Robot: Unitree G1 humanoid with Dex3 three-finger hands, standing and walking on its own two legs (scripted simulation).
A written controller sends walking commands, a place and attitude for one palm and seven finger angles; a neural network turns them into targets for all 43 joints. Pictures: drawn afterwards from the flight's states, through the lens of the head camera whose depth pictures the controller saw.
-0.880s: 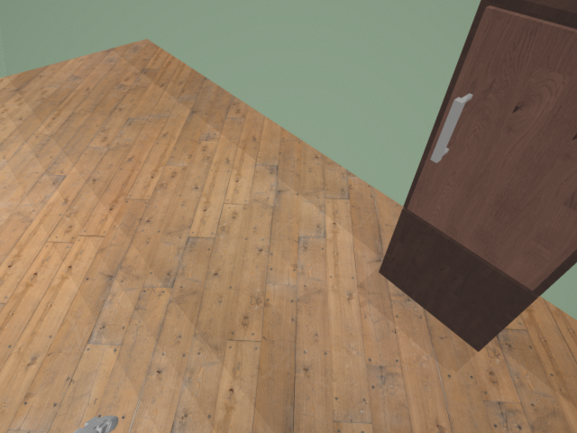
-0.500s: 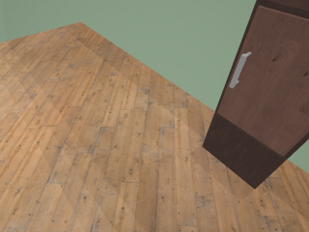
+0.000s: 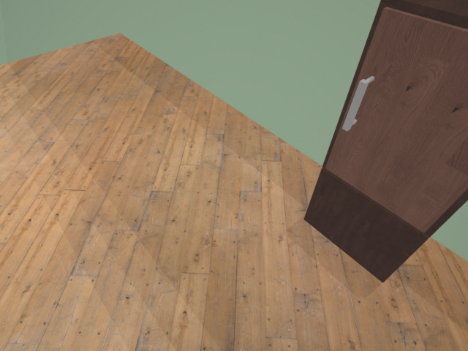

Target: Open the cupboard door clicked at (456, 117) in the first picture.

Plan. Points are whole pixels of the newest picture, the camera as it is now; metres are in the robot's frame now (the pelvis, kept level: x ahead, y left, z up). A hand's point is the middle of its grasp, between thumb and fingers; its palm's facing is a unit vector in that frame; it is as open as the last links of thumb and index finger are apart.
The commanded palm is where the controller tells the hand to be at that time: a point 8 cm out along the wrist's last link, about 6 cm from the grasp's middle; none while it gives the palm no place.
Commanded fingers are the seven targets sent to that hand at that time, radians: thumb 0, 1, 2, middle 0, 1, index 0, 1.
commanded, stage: look at it before walking up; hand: left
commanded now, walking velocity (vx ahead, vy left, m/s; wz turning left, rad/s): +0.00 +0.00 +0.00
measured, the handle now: (358, 104) +0.82 -0.34 -0.01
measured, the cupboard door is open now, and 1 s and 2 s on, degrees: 0 0 0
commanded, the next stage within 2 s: walk to a spot facing it in 0.56 s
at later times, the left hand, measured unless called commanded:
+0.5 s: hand out of the picture +0.08 +0.25 -0.16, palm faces -0.03 -0.94 -0.33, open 7.3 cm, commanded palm none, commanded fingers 0.00 0.90 0.90 -0.20 -0.30 -0.20 -0.30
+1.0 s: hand out of the picture +0.06 +0.24 -0.18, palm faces +0.11 -0.96 -0.26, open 7.3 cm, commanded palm none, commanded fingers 0.00 0.90 0.90 -0.20 -0.30 -0.20 -0.30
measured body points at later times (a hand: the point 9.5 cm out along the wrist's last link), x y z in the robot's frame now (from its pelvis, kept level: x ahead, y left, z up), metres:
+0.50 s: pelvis +0.01 +0.00 +0.00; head +0.02 +0.00 +0.45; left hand +0.08 +0.29 -0.13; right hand +0.09 -0.30 -0.13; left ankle +0.01 +0.13 -0.74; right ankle +0.01 -0.12 -0.74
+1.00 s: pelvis +0.00 +0.02 -0.01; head +0.03 +0.04 +0.43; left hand +0.05 +0.29 -0.16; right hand +0.09 -0.25 -0.15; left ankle +0.00 +0.12 -0.73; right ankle +0.01 -0.12 -0.74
